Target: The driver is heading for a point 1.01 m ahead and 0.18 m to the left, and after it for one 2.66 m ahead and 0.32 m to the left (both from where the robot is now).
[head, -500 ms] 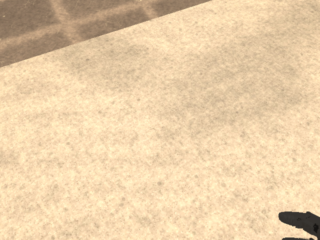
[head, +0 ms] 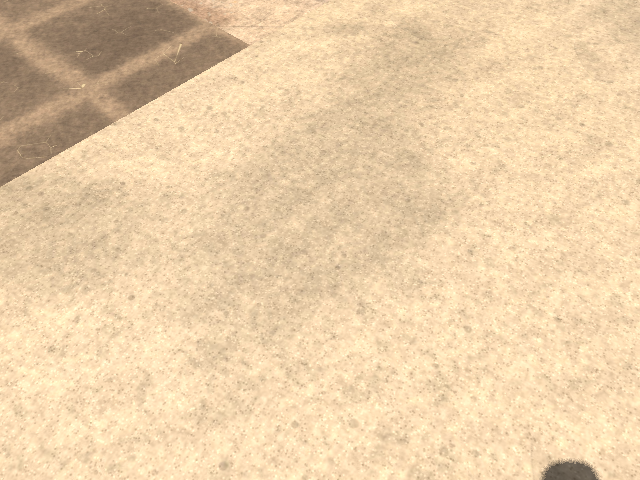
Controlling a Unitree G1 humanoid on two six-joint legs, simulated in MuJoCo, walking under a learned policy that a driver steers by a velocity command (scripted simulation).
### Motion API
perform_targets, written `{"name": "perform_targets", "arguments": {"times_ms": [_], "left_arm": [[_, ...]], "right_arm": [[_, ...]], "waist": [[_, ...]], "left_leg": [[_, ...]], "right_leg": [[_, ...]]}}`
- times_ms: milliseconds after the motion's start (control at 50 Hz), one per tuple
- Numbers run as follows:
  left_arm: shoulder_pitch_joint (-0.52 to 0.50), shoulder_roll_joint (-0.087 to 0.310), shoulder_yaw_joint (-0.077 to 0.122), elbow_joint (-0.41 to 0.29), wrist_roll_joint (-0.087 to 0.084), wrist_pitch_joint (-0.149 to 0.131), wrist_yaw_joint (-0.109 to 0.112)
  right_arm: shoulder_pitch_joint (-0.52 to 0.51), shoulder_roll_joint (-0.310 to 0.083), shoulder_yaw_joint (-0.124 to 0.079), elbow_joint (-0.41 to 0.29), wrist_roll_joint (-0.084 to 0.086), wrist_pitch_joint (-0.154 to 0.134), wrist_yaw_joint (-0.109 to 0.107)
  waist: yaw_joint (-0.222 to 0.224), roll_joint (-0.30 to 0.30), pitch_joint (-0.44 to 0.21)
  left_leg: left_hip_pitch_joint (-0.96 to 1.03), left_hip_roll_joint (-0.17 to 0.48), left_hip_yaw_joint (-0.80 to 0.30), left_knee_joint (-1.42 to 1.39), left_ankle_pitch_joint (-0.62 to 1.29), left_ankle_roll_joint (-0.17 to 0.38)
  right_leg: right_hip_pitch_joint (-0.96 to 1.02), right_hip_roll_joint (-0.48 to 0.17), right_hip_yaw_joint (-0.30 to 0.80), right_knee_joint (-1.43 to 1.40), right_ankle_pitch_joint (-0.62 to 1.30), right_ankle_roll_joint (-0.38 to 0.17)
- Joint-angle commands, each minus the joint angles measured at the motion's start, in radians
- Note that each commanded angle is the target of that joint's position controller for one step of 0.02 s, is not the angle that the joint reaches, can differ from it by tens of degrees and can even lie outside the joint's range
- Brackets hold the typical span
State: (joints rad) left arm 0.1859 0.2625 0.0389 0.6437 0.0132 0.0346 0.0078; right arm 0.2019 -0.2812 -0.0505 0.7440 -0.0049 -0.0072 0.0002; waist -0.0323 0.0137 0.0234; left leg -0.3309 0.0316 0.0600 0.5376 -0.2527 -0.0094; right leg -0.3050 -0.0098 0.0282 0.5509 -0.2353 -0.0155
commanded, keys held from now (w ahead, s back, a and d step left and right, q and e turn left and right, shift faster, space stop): no key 0.92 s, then w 0.08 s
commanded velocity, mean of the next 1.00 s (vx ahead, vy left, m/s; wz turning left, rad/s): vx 0.03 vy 0.00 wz -0.05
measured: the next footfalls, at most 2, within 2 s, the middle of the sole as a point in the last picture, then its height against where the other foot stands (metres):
right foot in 1.70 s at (384, 471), level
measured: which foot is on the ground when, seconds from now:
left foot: down 0.00-1.00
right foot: down 0.00-1.00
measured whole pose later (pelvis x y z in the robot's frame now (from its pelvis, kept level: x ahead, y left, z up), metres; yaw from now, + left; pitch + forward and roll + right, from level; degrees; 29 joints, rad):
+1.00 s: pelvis +0.04 -0.01 +0.00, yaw +0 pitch -2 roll +0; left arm 0.25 0.21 0.04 0.87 0.00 0.00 0.03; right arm 0.22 -0.23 -0.04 0.99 0.00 0.01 -0.05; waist -0.01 0.00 0.02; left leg -0.22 0.04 0.00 0.55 -0.33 -0.02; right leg -0.18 0.03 0.02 0.53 -0.33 -0.03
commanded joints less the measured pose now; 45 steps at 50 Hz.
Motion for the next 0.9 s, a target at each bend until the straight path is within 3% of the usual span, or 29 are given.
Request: {"name": "perform_targets", "arguments": {"times_ms": [20, 40, 80, 120, 140, 200, 320, 580, 900], "left_arm": [[-0.022, 0.134, 0.027, -0.082, 0.02, -0.016, 0.002], [-0.052, 0.099, 0.015, -0.075, 0.02, -0.026, 0.0], [-0.075, 0.104, 0.015, -0.068, 0.005, -0.038, -0.003], [-0.045, 0.085, 0.007, -0.055, 0.004, -0.042, -0.006], [-0.016, 0.078, 0.006, -0.057, 0.004, -0.041, -0.008], [-0.02, 0.088, 0.007, -0.051, 0.003, -0.041, -0.011], [-0.029, 0.071, 0.008, -0.048, -0.002, -0.036, -0.01], [0.001, 0.065, 0.015, 0.016, -0.001, -0.045, 0.0], [0.043, 0.054, 0.018, 0.154, -0.005, -0.051, 0.017]], "right_arm": [[-0.053, -0.071, -0.001, -0.091, -0.018, -0.018, -0.005], [-0.049, -0.074, -0.004, -0.085, -0.013, -0.016, -0.004], [-0.032, -0.076, -0.004, -0.06, -0.025, -0.011, -0.007], [-0.014, -0.08, 0.002, -0.061, -0.022, -0.011, -0.001], [-0.011, -0.113, -0.005, -0.052, -0.014, -0.012, 0.001], [-0.03, -0.084, -0.001, -0.039, -0.013, -0.013, 0.002], [-0.025, -0.075, 0.001, -0.019, -0.007, -0.006, -0.008], [-0.032, -0.075, -0.003, 0.039, -0.004, 0.013, -0.033], [-0.001, -0.059, -0.01, 0.183, -0.001, 0.015, -0.05]], "waist": [[0.03, -0.223, -0.079], [0.013, -0.218, -0.07], [0.007, -0.187, -0.071], [0.006, -0.139, -0.089], [0.03, -0.082, -0.071], [0.026, -0.021, -0.041], [0.019, -0.015, -0.08], [0.016, -0.03, -0.053], [0.017, -0.02, -0.008]], "left_leg": [[-0.058, 0.012, -0.051, 0.108, -0.207, -0.035], [-0.04, 0.008, -0.05, 0.07, -0.142, -0.035], [0.036, 0.01, -0.053, -0.026, 0.043, -0.045], [0.125, 0.036, -0.077, -0.076, 0.207, -0.041], [0.114, 0.033, -0.07, -0.062, 0.186, -0.026], [0.101, 0.025, -0.072, -0.065, 0.178, -0.012], [0.148, 0.03, -0.073, -0.05, 0.224, -0.016], [0.175, 0.032, -0.077, -0.059, 0.196, -0.014], [0.168, 0.024, -0.073, -0.1, 0.147, -0.017]], "right_leg": [[0.081, -0.268, 0.311, -0.24, 0.13, -0.223], [0.079, -0.218, 0.254, -0.222, 0.108, -0.183], [0.084, -0.15, 0.179, -0.168, 0.149, -0.117], [0.076, -0.112, 0.152, -0.13, 0.156, -0.08], [0.065, -0.083, 0.131, -0.13, 0.114, -0.063], [0.074, -0.064, 0.111, -0.097, 0.154, -0.055], [0.1, -0.052, 0.093, -0.073, 0.28, -0.056], [0.076, -0.038, 0.073, -0.098, 0.221, -0.039], [0.075, -0.025, 0.055, -0.145, 0.134, -0.029]]}}
Over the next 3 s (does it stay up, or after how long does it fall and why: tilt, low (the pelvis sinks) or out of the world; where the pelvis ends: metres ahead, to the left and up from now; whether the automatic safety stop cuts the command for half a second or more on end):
stays up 1.05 0.12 0.02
